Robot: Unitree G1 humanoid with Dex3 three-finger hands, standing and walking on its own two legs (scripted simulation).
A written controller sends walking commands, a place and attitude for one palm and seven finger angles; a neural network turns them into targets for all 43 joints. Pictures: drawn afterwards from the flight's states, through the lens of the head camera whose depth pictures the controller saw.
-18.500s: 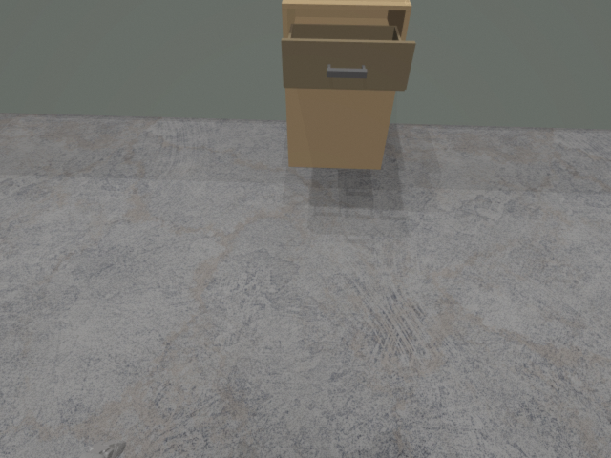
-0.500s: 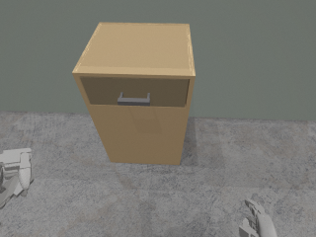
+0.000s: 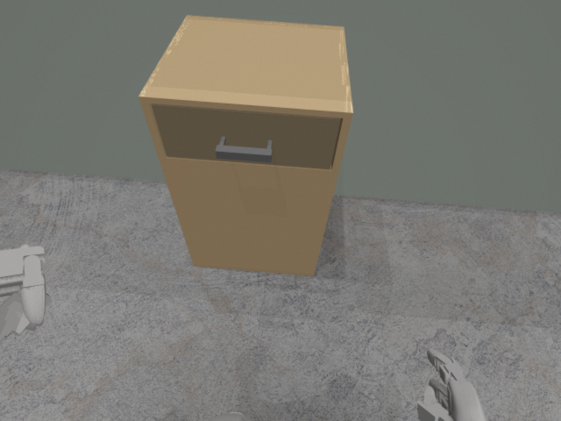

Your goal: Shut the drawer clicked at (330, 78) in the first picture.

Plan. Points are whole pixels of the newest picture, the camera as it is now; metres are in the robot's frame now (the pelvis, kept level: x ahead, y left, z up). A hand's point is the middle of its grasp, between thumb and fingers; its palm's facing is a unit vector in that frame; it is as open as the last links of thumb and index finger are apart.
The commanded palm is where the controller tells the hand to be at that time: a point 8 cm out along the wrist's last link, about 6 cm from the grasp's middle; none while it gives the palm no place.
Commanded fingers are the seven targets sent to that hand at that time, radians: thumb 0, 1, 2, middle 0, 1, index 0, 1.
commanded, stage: step back with the hand held close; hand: left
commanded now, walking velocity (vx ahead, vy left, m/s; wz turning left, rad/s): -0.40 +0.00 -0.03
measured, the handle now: (245, 147) +0.71 +0.12 -0.08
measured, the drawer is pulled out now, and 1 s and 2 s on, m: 0.00 0.00 0.00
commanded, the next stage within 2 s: stop stepping back and stand still in 0.66 s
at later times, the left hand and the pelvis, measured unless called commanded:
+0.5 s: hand (33, 347) +0.16 +0.22 +0.17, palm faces +0.33 -0.81 -0.49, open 3.3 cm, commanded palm +0.09 +0.26 +0.19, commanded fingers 0.00 0.90 0.90 -1.40 -1.60 -1.40 -1.60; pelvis -0.05 -0.01 +0.00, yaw -3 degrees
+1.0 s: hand out of the picture +0.02 +0.25 +0.18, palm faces +0.35 -0.83 -0.43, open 3.3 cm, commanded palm -0.01 +0.29 +0.19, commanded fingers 0.00 0.90 0.90 -1.40 -1.60 -1.40 -1.60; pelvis -0.15 +0.01 +0.00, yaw -2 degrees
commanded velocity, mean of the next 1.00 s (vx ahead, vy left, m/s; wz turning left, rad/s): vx -0.25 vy -0.02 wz -0.01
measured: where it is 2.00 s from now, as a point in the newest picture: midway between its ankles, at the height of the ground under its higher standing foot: outside the picture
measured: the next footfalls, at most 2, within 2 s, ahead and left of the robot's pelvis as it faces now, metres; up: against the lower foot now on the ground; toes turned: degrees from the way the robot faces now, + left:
right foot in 0.44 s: -0.16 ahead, -0.07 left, +0.00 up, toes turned -7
left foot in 1.02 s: -0.02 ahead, +0.10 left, +0.00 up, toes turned -2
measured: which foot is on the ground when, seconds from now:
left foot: down 0.00-0.90, up 0.92-1.00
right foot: down 0.00-0.24, up 0.26-0.42, down 0.44-1.00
